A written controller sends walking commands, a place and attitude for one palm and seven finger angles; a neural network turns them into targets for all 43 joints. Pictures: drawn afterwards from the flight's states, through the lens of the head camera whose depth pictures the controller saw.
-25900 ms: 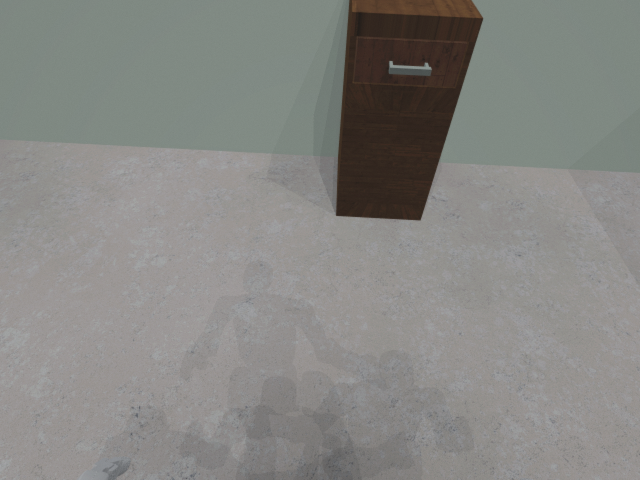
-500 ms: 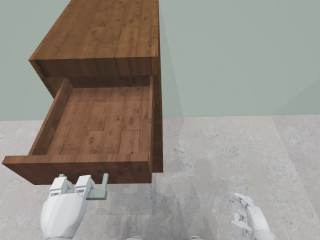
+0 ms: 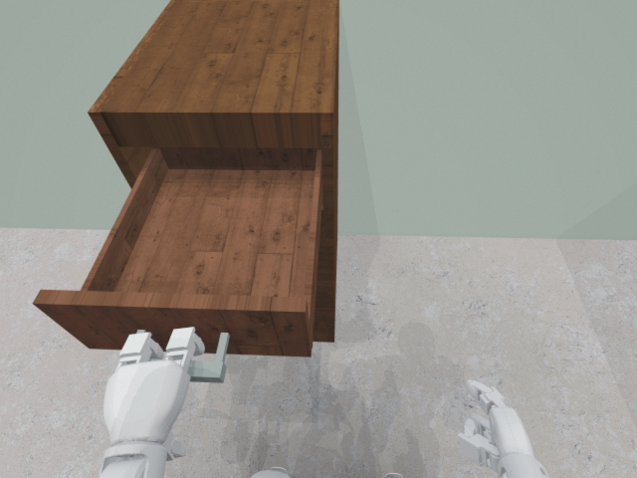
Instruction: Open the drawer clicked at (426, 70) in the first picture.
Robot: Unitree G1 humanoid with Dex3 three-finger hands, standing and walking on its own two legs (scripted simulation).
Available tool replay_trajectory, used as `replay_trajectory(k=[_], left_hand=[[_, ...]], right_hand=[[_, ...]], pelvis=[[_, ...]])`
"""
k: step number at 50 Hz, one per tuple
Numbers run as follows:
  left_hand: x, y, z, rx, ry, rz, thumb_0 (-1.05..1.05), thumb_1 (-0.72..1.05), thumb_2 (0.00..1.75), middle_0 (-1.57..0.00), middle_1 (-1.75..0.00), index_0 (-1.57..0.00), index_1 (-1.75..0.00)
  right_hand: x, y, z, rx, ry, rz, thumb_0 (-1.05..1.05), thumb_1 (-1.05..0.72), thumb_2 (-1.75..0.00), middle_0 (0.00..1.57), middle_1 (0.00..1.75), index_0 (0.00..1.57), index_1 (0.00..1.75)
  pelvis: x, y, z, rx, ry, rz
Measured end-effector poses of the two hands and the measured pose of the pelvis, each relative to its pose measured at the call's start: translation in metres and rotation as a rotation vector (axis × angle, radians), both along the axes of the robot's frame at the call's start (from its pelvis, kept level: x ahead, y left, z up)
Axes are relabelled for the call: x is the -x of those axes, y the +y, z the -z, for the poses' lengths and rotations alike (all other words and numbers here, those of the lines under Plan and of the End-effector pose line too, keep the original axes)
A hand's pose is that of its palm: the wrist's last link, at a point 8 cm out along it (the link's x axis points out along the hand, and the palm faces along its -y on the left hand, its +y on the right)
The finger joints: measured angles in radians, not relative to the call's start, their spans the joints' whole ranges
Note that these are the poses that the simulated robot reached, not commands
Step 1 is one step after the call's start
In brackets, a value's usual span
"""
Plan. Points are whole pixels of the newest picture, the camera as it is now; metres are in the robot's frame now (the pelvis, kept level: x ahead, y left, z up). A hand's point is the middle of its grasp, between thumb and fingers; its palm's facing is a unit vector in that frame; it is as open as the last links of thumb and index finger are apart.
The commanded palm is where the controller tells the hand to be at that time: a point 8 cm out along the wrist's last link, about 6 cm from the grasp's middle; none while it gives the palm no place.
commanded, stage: lift the hand off the handle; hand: left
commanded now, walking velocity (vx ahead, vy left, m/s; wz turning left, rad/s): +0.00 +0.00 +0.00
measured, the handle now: (177, 354) +0.26 +0.22 -0.01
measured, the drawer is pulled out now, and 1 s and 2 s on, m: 0.30 0.29 0.29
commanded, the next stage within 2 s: draw the hand back to the body in 1.66 s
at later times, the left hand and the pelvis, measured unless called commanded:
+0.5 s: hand (169, 389) +0.22 +0.22 -0.02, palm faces +0.02 -0.06 -1.00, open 13.6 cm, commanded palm +0.20 +0.22 +0.04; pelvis -0.01 +0.00 +0.00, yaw +0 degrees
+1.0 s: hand (142, 365) +0.22 +0.23 +0.06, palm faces +0.08 -0.11 -0.99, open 13.6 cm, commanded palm +0.19 +0.23 +0.11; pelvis +0.01 +0.01 +0.03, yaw +0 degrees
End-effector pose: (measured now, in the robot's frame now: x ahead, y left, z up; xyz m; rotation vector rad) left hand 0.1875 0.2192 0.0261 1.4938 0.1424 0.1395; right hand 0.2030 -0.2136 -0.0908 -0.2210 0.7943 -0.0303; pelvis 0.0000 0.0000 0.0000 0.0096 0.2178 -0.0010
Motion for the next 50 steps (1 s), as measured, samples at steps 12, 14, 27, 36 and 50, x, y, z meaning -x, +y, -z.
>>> replay_trajectory(k=[12, 14, 27, 36, 50], left_hand=[[0.002, 0.000, 0.003, -0.019, -0.022, 0.015, 0.00, -0.48, 0.31, -0.30, -1.21, -0.32, -1.20], [0.001, 0.000, 0.004, -0.022, -0.024, 0.016, -0.01, -0.49, 0.31, -0.30, -1.21, -0.32, -1.20], [-0.013, 0.003, -0.011, -0.010, -0.026, 0.020, -0.01, -0.49, 0.31, -0.33, -1.20, -0.36, -1.23], [-0.011, 0.010, -0.043, -0.010, -0.061, -0.015, 0.00, -0.49, 0.31, -0.32, -1.20, -0.37, -1.23], [-0.011, 0.009, -0.082, 0.034, -0.075, 0.033, -0.01, -0.49, 0.31, -0.32, -1.20, -0.36, -1.22]], right_hand=[[0.009, -0.009, 0.007, 0.021, 0.012, 0.002, 0.01, -0.91, -0.90, 0.20, 0.30, 0.20, 0.30], [0.012, -0.010, 0.009, 0.021, 0.021, 0.007, 0.01, -0.91, -0.90, 0.20, 0.30, 0.20, 0.30], [0.030, -0.009, 0.009, 0.006, 0.046, 0.057, 0.01, -0.91, -0.90, 0.20, 0.30, 0.20, 0.30], [0.021, -0.006, -0.010, 0.001, 0.019, 0.045, 0.01, -0.91, -0.90, 0.20, 0.30, 0.20, 0.30], [-0.015, 0.014, -0.040, -0.025, -0.060, -0.022, 0.01, -0.91, -0.90, 0.20, 0.30, 0.20, 0.30]], pelvis=[[0.007, -0.002, 0.005, -0.002, 0.004, -0.007], [0.008, -0.002, 0.005, -0.002, 0.005, -0.009], [0.010, 0.000, -0.001, 0.000, -0.015, -0.002], [0.005, 0.004, -0.015, 0.001, -0.065, 0.000], [-0.007, 0.009, -0.030, 0.006, -0.121, -0.001]])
